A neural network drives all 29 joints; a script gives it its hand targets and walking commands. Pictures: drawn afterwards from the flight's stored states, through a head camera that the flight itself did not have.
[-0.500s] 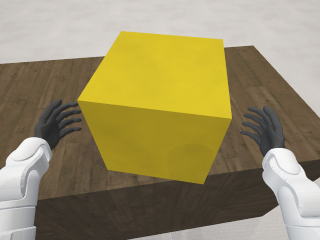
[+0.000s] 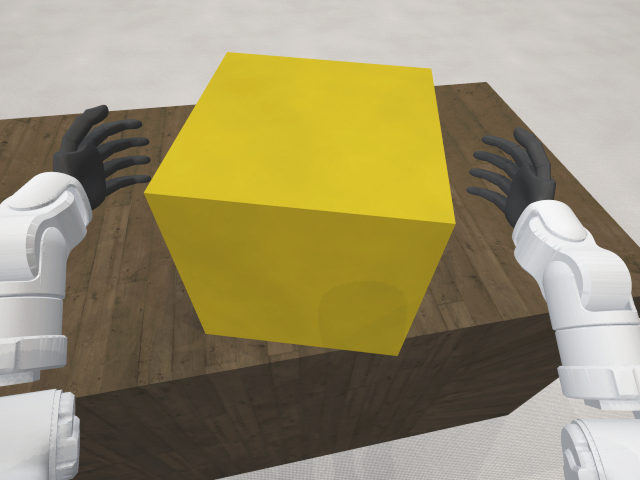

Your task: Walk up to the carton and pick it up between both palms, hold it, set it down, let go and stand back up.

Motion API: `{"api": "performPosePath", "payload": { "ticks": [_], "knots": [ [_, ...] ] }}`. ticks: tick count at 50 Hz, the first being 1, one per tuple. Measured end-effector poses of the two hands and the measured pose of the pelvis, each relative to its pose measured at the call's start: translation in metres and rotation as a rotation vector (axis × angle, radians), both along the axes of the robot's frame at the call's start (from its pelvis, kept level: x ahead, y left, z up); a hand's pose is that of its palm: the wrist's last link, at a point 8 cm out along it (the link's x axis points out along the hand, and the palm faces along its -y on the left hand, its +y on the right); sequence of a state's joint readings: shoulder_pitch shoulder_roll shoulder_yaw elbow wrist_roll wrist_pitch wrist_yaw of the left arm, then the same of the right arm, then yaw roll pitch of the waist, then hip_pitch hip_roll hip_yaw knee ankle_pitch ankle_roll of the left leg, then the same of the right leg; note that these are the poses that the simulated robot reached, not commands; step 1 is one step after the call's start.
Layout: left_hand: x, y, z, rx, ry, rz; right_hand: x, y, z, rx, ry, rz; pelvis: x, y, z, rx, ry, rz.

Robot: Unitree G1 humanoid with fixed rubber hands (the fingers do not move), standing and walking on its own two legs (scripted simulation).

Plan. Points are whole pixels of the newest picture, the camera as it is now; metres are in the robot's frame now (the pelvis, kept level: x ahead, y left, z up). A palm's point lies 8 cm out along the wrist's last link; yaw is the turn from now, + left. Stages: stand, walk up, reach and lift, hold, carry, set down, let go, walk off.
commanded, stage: reach and lift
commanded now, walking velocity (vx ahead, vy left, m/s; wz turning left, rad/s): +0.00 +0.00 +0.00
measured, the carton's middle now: (313, 206) +0.45 +0.00 +0.08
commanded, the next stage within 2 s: none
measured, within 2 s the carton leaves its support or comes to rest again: neither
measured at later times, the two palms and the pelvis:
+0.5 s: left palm (82, 115) +0.44 +0.24 +0.24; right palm (528, 141) +0.39 -0.23 +0.22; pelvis -0.02 -0.01 +0.00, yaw +2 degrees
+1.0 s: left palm (128, 172) +0.45 +0.23 +0.16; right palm (502, 190) +0.40 -0.23 +0.15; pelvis -0.01 -0.01 +0.00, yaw +2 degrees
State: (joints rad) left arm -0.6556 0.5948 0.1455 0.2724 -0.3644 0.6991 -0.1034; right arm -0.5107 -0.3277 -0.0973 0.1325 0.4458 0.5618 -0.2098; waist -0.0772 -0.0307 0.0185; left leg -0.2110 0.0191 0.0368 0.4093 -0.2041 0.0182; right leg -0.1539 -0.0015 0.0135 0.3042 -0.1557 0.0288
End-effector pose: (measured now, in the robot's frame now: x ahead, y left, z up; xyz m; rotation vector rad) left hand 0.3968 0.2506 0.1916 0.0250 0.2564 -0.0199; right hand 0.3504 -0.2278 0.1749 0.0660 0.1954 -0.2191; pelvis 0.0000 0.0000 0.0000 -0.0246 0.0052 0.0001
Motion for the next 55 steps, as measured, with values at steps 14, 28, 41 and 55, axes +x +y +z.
{"api": "performPosePath", "payload": {
  "ticks": [14,28,41,55],
  "knots": [
    [0.023,-0.004,0.033,-0.018,-0.011,0.023,0.026,0.001,0.030,0.013,0.003,0.017,-0.012,-0.003,-0.001,0.002,0.033,0.014],
    [0.045,-0.011,0.053,-0.018,-0.011,0.042,0.047,0.001,0.053,0.009,0.014,0.004,-0.015,-0.006,-0.001,0.000,0.071,0.030],
    [0.057,-0.017,0.027,0.004,-0.004,0.031,0.052,-0.006,0.030,-0.007,0.048,-0.023,-0.010,-0.009,-0.001,-0.003,0.075,0.034],
    [0.047,-0.028,-0.059,0.002,0.049,0.028,0.045,0.007,-0.046,-0.013,0.071,-0.030,-0.006,-0.010,-0.004,-0.002,0.126,0.022]
  ]
}}
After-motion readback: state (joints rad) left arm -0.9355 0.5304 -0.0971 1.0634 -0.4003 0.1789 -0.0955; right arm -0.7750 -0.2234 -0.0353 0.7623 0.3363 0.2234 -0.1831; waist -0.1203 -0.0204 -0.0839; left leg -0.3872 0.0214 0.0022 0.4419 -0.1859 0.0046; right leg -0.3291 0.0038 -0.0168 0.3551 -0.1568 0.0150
